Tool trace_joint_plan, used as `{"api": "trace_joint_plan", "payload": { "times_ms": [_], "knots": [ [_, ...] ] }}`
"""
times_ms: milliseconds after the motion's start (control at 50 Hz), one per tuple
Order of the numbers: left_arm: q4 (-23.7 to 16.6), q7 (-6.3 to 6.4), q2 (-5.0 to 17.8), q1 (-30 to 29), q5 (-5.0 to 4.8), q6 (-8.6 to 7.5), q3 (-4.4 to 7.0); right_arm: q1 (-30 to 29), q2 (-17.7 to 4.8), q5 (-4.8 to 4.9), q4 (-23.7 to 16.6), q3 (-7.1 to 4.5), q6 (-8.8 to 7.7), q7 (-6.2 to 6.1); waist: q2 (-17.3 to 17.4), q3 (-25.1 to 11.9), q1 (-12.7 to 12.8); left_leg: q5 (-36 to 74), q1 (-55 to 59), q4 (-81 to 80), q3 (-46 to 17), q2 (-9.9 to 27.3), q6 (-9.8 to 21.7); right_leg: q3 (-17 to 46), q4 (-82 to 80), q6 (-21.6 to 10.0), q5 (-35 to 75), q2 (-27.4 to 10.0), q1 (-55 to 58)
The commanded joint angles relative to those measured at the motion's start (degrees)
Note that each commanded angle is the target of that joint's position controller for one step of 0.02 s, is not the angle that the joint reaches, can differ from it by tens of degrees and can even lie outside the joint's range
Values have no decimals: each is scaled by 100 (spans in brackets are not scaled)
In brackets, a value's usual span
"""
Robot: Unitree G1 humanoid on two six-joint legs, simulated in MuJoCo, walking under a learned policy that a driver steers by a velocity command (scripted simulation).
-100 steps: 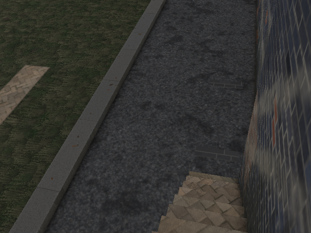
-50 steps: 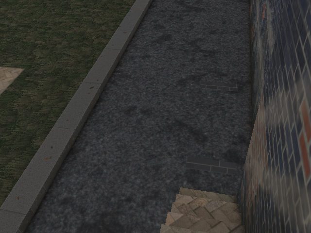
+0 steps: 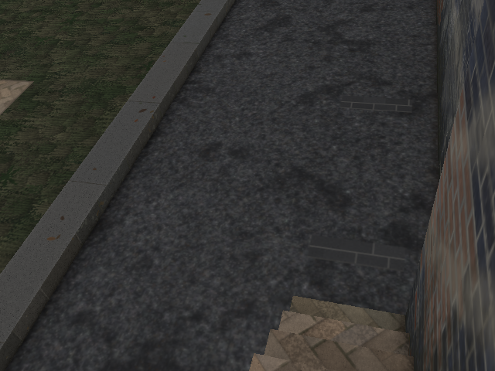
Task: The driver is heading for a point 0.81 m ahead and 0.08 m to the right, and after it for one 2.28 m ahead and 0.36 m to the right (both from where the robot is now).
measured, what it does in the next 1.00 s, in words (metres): goes down: left foot, then right foot 0.22 m lower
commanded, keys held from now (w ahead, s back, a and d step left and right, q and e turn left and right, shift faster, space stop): w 1.00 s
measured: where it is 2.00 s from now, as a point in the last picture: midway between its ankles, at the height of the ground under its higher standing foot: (324, 355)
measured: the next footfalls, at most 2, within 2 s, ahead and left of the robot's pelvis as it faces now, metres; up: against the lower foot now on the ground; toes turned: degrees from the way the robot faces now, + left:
left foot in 0.16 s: +0.16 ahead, +0.22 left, +0.00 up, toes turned -6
right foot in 0.60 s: +0.27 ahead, -0.16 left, -0.21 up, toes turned +4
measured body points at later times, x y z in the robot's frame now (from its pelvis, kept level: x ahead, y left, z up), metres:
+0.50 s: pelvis +0.17 +0.02 -0.03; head +0.19 +0.00 +0.42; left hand +0.37 +0.26 -0.11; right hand +0.11 -0.23 -0.18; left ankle +0.12 +0.22 -0.69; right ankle +0.28 -0.15 -0.73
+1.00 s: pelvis +0.41 +0.05 -0.36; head +0.39 +0.06 +0.09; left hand +0.32 +0.27 -0.51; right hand +0.55 -0.18 -0.46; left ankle +0.49 +0.16 -1.10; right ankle +0.26 -0.15 -0.84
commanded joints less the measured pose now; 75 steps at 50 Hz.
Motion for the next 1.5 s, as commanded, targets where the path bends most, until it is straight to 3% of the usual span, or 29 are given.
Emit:
{"api": "trace_joint_plan", "payload": {
  "times_ms": [20,80,180,240,260,320,360,460,540,600,620,640,680,700,740,780,820,880,940,960,980,1000,1020,1060,1100,1120,1160,1200,1500],
  "knots": [
    [-762,225,396,-1225,17,-49,-105,469,559,-109,-486,224,122,153,-974,648,-845,2357,810,-3539,-722,734,-301,1615,-2160,-910,1901,-1024,-1157],
    [-1316,93,1298,-1912,-99,-336,201,187,130,-149,-481,216,-58,165,-1721,821,-734,2387,2558,-2523,713,422,-538,738,-2583,-1252,1592,-928,-2524],
    [-1125,87,1245,-925,-300,-395,597,787,-514,-455,-40,48,-367,181,-2403,438,-561,1126,4021,-5885,1283,88,228,75,-597,-1118,5358,-261,-592],
    [-1884,297,614,-1972,-582,-676,512,2088,-1079,-308,470,-79,-561,346,1429,327,-1186,2657,5011,-7818,-2665,1634,2288,691,4108,-325,-621,1047,-3894],
    [-2063,360,488,-2215,-670,-621,480,2457,-986,-397,734,-79,-554,323,1591,109,-1238,1979,5050,-7886,-2772,1822,2374,1264,3857,-449,-452,1051,-4360],
    [-2299,197,228,-2146,-346,-274,272,408,108,-707,217,350,-349,225,614,-122,-113,984,2979,-7093,-1670,1814,1669,1243,1630,-341,1187,18,-2395],
    [-2087,-66,620,-1787,-330,-196,435,-141,-565,-571,4,105,-449,153,548,-265,109,85,2160,-6419,-1050,1558,1489,1074,2056,-431,3191,272,-1985],
    [-2676,-357,365,-2943,-248,-207,315,836,-760,-450,103,-76,-594,-272,-243,-367,-252,-1352,1770,-5751,-351,1063,1080,663,-1814,-557,5460,263,-807],
    [-1775,-307,988,-701,-108,80,554,55,-699,-384,-85,-6,-362,-56,681,-388,642,-933,1094,-3848,-250,909,626,395,-1620,-399,5074,-53,1063],
    [-722,-251,1349,1578,91,-89,618,-646,-143,-85,-172,69,-451,35,-867,178,1721,-1373,26,944,256,-659,-159,679,-2910,-452,6191,-787,2409],
    [-362,-311,1134,1522,-166,-187,455,50,112,-148,-151,38,-513,-18,-2227,732,966,-2553,-833,1647,304,-649,148,266,-1817,146,7429,-354,2078],
    [-336,-380,1718,954,-531,-335,617,1727,452,-148,-127,100,-649,-24,-4374,589,-320,-2378,-1142,1574,558,-361,278,1872,-1728,-676,6787,-790,1610],
    [-273,-351,917,874,-413,-542,498,1055,-28,37,-114,52,-763,-66,-2690,597,-58,-382,-2181,296,-272,109,747,2140,-1180,-1037,5235,-942,1378],
    [-275,-297,1505,346,-401,-523,699,534,209,113,-494,157,-733,31,-2765,451,-395,-346,-2488,-53,-200,411,714,3957,-1781,-1539,3670,-1535,1222],
    [-739,218,590,-859,-153,-421,312,-269,-164,29,-823,157,-516,128,-512,682,-692,2561,-542,-3423,-127,888,397,3471,-1489,-1264,2435,-1256,-1151],
    [-1082,277,1483,-1849,-96,-504,501,538,81,-198,-399,162,-315,195,-1093,479,-1073,3078,2036,-2355,480,529,39,2888,-1429,-1391,2202,-1249,-2719],
    [-912,296,738,-879,-430,-701,409,-270,-573,-60,-649,-25,-416,264,-1358,870,-368,3743,-5,-3468,-54,657,165,2863,-425,-1405,-1128,-735,-1582],
    [-845,473,618,-433,-466,-557,436,-1276,-220,-255,-934,97,-536,494,-797,918,212,5638,2204,-6490,637,518,177,1744,-370,-1169,-1440,-97,-2427],
    [-626,269,1230,-1595,-139,-522,725,1546,-638,-179,-157,-166,-581,341,-2179,221,-1168,4803,4655,-6493,596,900,459,1453,1329,-1101,-306,-350,-2843],
    [-606,206,864,-1712,-205,-589,707,2635,-968,-337,303,-272,-600,239,-1992,-376,-1686,4391,5483,-7274,584,1028,711,802,3031,-777,1134,23,-2523],
    [-435,186,739,-1352,-214,-575,772,3497,-779,-314,632,-241,-740,206,-255,-173,-2143,4458,5775,-9106,558,1146,1088,-44,6257,-373,-370,912,-2538],
    [-605,117,352,-1254,-104,-631,786,3404,-740,-540,931,-22,-852,223,1486,134,-1640,8139,6867,-7101,253,1434,1229,658,7920,-192,-2055,1484,-4818],
    [-827,77,359,-510,-280,-696,751,2645,-644,-482,858,86,-890,439,1741,-427,-745,8338,6837,-6501,-663,1801,1599,1247,7164,-144,-1327,1360,-5214],
    [-1043,227,369,-684,-501,-600,657,2317,-857,-403,1081,28,-878,596,842,-850,-471,3588,5689,-7329,-2202,2597,2317,1397,6662,-253,-855,958,-5252],
    [-1295,232,310,-1750,-601,-293,560,1622,-440,-664,997,157,-904,430,548,-2,-337,-307,4132,-8031,-2799,2602,1750,1761,4765,-514,1551,629,-5879],
    [-1415,159,221,-1934,-313,-97,533,1209,210,-769,888,461,-926,204,127,185,-101,4,3181,-7901,-2075,2202,1254,1965,3132,-452,2796,618,-5144],
    [-1285,50,-98,-1669,-12,101,471,986,244,-908,848,546,-994,73,207,-246,164,894,2390,-7556,-1374,1599,984,1448,2526,-252,3859,697,-3741],
    [-1450,86,415,-1704,-204,151,602,1465,-553,-734,1023,351,-1134,68,388,-221,39,1103,3202,-7463,-1453,1784,1090,1628,2829,-224,4120,886,-4744],
    [-2661,-496,651,-3867,-51,-50,690,2018,-676,-556,1016,229,-1206,-256,213,1050,-1065,1171,4418,-6400,654,1744,792,885,-1093,-471,6118,611,-4050]
  ]
}}
Over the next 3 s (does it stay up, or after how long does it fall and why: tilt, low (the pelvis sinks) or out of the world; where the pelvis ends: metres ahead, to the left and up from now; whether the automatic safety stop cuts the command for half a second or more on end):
stays up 1.51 -0.24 -1.27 its command is cut before an obstacle after 1.8 s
